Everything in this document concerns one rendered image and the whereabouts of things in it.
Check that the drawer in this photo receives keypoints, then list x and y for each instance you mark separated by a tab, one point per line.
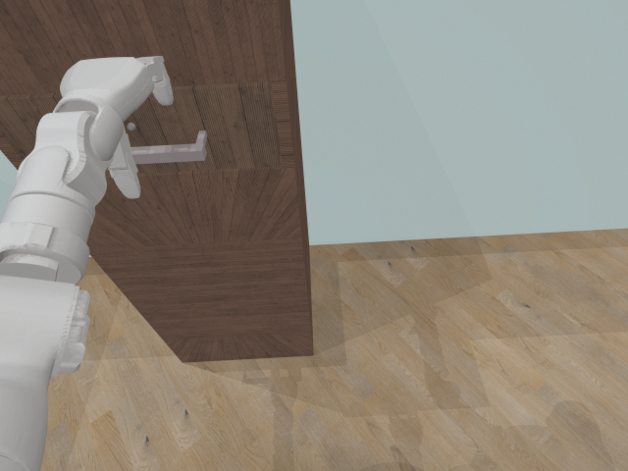
239	119

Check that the handle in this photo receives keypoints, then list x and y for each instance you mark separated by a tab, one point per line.
171	153

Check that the robot left hand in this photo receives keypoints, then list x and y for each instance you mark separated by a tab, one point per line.
124	83

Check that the robot left forearm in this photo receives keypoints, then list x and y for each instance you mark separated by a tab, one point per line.
44	230

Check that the robot left upper arm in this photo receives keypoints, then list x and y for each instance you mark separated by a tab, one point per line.
43	330

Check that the cabinet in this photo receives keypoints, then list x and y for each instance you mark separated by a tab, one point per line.
216	261

